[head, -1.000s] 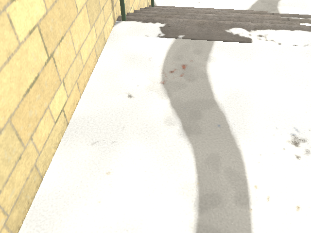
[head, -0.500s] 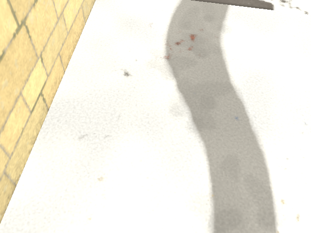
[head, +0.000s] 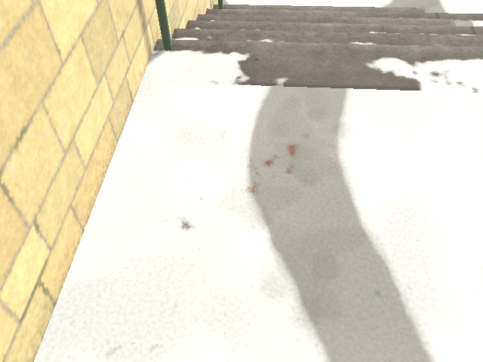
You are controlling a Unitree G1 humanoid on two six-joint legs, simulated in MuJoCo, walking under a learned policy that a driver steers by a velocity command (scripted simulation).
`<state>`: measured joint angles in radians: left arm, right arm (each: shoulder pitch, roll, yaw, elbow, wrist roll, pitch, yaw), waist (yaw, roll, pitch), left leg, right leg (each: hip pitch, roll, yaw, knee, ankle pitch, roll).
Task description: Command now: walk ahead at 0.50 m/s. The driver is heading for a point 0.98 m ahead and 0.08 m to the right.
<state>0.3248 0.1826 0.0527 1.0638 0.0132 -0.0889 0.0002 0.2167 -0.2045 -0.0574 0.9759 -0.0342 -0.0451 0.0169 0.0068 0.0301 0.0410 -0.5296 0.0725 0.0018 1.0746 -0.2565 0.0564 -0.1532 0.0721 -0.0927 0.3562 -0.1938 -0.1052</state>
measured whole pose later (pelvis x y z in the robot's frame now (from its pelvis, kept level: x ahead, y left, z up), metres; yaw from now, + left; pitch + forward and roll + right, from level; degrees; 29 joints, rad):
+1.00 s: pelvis +0.54 +0.03 -0.02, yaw -9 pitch +0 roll +0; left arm 0.13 0.21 0.07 0.91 0.02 -0.05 -0.02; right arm 0.37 -0.19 -0.04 1.00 -0.01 -0.09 -0.01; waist -0.01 0.01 0.07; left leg -0.23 0.01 0.06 1.16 -0.40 0.05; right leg -0.39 0.10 -0.10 0.57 -0.19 -0.15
